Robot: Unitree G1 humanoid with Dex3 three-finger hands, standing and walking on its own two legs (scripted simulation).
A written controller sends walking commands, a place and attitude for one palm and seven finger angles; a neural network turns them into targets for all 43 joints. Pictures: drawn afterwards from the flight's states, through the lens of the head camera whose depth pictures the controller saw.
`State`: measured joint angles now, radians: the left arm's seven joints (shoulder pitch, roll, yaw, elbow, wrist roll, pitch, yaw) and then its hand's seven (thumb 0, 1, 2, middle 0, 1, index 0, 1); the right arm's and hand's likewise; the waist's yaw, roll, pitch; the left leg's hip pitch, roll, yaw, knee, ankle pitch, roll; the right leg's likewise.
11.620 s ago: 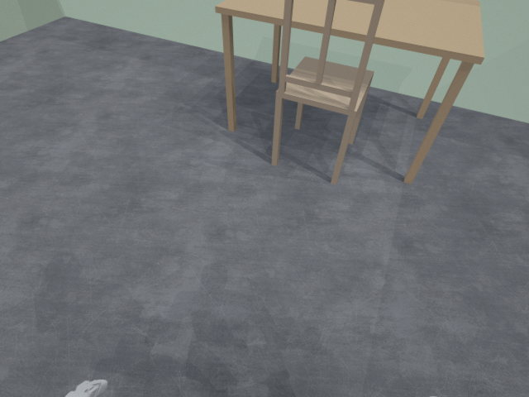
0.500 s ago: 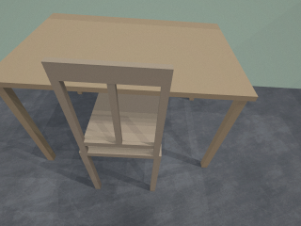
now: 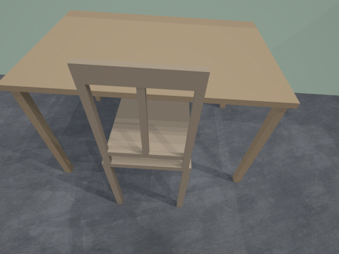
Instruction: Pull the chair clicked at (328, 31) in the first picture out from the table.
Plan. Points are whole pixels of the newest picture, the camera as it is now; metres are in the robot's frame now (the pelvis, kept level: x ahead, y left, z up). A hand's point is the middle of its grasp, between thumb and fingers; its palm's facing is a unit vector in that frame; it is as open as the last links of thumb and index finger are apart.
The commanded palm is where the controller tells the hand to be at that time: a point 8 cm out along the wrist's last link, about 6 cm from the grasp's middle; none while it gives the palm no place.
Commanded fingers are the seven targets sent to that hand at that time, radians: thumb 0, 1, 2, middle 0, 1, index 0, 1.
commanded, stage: look again from close up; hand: left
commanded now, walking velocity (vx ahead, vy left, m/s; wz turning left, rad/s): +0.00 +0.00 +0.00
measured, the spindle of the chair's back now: (143, 124) +0.52 +0.12 -0.05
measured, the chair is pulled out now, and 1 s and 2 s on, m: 0.00 0.00 0.00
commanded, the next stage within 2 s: none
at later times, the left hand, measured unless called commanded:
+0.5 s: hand out of the picture -0.01 +0.14 -0.18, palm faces +0.02 -0.99 -0.15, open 7.4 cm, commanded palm none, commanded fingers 0.00 0.90 0.90 -0.20 -0.30 -0.20 -0.30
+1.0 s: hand out of the picture +0.00 +0.13 -0.18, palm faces +0.01 -0.99 -0.15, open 7.4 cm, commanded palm none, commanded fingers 0.00 0.90 0.90 -0.20 -0.30 -0.20 -0.30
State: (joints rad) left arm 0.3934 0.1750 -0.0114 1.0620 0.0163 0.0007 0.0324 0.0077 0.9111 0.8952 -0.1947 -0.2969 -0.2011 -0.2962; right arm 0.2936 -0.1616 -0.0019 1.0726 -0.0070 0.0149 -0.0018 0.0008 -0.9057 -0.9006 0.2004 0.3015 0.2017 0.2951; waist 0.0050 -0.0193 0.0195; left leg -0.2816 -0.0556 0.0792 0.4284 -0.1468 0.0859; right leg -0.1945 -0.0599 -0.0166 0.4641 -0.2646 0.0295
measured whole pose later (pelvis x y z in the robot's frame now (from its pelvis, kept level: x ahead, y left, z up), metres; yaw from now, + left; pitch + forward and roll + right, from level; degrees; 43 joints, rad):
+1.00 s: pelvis +0.03 -0.02 +0.00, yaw -1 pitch -1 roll +0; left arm 0.35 0.13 -0.02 1.10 0.01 -0.03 0.04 0.01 0.91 0.90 -0.20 -0.30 -0.20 -0.30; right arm 0.27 -0.14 0.01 1.15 0.00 -0.01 -0.02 0.01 -0.92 -0.90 0.20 0.30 0.20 0.30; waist 0.00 -0.03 0.02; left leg -0.22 -0.03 0.08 0.41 -0.18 0.05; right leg -0.13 -0.03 -0.02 0.42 -0.28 0.02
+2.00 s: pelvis +0.03 -0.03 +0.00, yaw +0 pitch -1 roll +1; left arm 0.37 0.12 -0.02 1.11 0.01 -0.03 0.04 0.01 0.91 0.90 -0.20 -0.30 -0.20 -0.30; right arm 0.29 -0.14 0.01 1.15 0.00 -0.01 -0.03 0.00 -0.91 -0.90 0.20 0.30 0.20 0.29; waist 0.00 -0.02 0.01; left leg -0.20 -0.03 0.07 0.38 -0.17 0.04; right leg -0.11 -0.03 -0.02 0.41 -0.29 0.01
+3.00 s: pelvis +0.04 -0.05 +0.00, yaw +1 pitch +0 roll -1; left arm 0.38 0.12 -0.02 1.12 0.02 -0.05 0.05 0.01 0.91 0.90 -0.20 -0.30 -0.20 -0.30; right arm 0.29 -0.16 0.01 1.11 -0.01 0.00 -0.02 0.01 -0.92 -0.90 0.20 0.30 0.20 0.29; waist -0.01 0.02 0.01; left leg -0.27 0.02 0.02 0.52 -0.25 0.01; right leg -0.12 0.02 -0.06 0.44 -0.32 -0.02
